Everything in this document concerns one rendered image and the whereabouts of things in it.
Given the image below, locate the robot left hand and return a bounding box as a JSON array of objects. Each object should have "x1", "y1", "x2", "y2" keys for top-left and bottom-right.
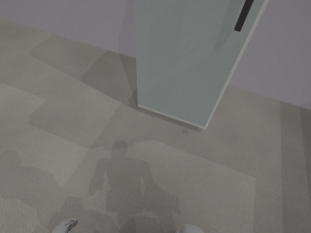
[{"x1": 52, "y1": 218, "x2": 78, "y2": 233}]

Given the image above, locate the handle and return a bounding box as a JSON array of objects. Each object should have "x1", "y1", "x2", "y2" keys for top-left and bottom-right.
[{"x1": 234, "y1": 0, "x2": 254, "y2": 32}]

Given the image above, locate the fridge door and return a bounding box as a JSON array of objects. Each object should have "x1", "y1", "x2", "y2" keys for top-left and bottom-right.
[{"x1": 134, "y1": 0, "x2": 264, "y2": 127}]

